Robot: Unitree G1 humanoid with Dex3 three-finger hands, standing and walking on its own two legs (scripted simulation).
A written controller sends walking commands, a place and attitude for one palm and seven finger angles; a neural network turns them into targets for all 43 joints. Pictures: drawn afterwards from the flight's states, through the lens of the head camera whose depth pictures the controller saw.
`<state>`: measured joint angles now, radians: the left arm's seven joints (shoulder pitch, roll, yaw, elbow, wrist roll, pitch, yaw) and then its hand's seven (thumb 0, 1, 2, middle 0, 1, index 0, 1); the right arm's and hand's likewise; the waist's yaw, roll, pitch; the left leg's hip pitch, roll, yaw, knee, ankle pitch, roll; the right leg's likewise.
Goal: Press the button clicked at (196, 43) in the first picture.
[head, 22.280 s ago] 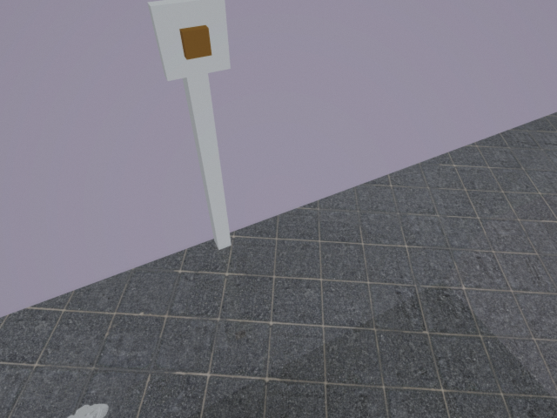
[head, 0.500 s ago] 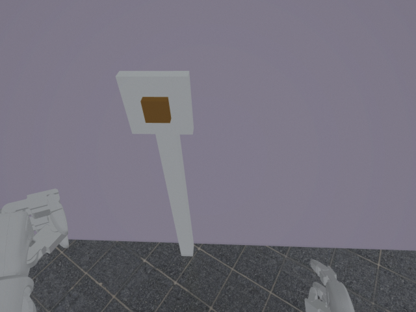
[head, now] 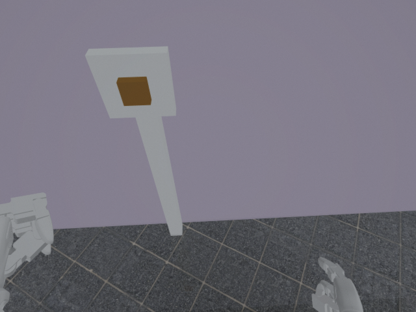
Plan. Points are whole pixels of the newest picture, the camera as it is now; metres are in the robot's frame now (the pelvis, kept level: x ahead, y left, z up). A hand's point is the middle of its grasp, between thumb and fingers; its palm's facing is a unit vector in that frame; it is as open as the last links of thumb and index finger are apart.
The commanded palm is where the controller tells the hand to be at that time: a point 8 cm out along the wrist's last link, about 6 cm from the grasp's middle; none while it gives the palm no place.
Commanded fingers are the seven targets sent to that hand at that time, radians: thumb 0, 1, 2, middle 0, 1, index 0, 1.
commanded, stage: step back with the hand held close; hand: left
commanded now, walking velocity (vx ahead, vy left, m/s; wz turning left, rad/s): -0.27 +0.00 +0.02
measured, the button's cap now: (135, 90) +0.55 +0.21 +0.13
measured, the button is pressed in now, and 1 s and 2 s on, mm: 0 0 0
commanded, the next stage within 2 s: stop stepping back and stand still in 1.00 s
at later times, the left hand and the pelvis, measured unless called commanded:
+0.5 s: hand out of the picture +0.11 +0.27 +0.16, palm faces +0.43 -0.77 -0.47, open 3.1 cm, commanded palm +0.05 +0.30 +0.18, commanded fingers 0.00 0.90 0.90 -1.30 -1.50 -1.30 -1.50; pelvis -0.07 +0.01 -0.01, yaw +3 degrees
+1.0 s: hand out of the picture +0.04 +0.27 +0.17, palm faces +0.34 -0.87 -0.36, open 3.1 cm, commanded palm -0.02 +0.30 +0.18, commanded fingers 0.00 0.90 0.90 -1.30 -1.50 -1.30 -1.50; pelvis -0.16 +0.03 +0.00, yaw -1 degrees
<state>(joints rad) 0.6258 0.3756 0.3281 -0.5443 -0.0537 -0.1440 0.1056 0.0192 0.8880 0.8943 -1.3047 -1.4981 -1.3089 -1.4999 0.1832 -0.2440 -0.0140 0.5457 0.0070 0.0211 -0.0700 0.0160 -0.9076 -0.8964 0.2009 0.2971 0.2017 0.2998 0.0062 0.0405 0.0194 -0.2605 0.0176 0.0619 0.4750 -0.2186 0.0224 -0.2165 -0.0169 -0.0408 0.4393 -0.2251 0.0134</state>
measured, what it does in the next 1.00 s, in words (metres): walks backwards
